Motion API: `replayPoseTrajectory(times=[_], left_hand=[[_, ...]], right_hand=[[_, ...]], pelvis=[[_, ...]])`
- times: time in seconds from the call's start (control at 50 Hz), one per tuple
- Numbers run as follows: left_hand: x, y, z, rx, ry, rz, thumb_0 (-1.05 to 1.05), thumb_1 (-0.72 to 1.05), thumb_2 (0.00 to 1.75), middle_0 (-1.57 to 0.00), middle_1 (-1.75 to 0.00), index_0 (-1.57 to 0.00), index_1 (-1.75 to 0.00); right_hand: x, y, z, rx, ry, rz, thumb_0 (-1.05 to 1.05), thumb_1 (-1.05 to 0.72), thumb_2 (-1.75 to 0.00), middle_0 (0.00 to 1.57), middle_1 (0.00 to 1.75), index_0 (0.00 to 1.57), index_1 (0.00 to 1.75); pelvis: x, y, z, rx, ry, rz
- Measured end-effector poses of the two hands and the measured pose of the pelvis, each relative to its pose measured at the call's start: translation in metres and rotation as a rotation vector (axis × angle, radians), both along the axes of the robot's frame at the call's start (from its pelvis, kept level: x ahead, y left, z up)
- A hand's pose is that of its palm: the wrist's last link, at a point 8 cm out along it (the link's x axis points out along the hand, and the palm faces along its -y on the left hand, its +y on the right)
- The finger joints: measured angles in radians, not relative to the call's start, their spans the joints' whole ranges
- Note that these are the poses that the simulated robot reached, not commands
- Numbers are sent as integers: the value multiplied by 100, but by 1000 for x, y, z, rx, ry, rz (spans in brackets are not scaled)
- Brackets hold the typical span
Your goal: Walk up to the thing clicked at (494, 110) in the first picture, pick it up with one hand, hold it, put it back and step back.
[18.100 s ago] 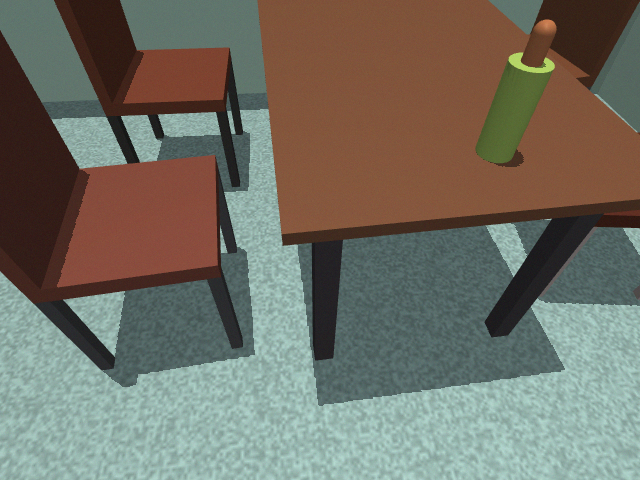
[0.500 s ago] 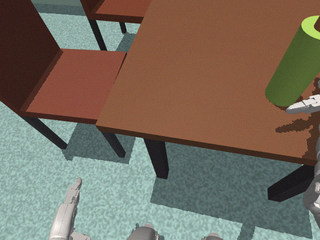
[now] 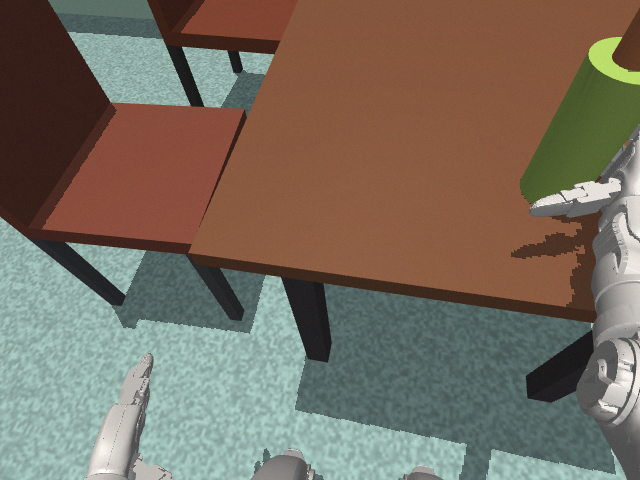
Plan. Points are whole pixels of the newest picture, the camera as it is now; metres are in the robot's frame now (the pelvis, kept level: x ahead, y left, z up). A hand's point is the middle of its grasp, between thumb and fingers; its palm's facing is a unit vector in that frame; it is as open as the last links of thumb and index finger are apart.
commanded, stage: close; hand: right
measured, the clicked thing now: (599, 111) +0.52 -0.23 +0.15
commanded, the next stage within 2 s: settle in 0.64 s
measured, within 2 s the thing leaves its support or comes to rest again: leaves its support in 1.04 s
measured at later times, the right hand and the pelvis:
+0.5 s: hand (584, 153) +0.50 -0.23 +0.11, palm faces +0.21 +0.98 +0.03, open 11.7 cm; pelvis +0.00 +0.00 +0.00, yaw +0 degrees
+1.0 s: hand (582, 156) +0.50 -0.23 +0.11, palm faces +0.20 +0.98 +0.00, open 10.8 cm; pelvis +0.01 +0.00 +0.01, yaw +0 degrees
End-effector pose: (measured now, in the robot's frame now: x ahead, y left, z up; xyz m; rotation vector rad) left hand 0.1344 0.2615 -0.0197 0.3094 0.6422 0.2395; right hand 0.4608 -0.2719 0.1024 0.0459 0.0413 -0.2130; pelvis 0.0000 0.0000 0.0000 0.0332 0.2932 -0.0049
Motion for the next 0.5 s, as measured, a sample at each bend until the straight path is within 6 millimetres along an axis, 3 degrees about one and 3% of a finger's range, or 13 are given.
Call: replayPoseTrajectory(times=[0.26, 0.5], left_hand=[[-4, -4, -4, -3, 15, -5, -1, -55, 6, -5, -5, -5, -5], [5, -2, -1, -4, 14, 3, -1, -54, 6, -5, -5, -5, -5]], right_hand=[[15, -7, 7, -25, -3, 11, -2, 56, -11, 48, 29, 49, 30], [11, -9, 4, -10, 2, 2, -2, 38, -34, 79, 58, 83, 59]], pelvis=[[-2, 0, -3, 6, 21, -4], [5, -3, 1, 4, 16, -2]])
